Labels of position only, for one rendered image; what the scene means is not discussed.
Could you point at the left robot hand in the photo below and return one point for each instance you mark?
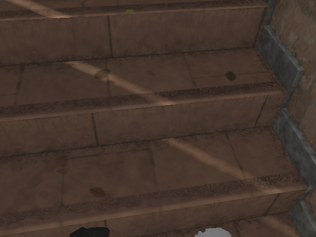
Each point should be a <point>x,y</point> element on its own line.
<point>91,232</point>

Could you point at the robot right thigh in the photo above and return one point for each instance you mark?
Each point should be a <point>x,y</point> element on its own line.
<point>213,232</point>

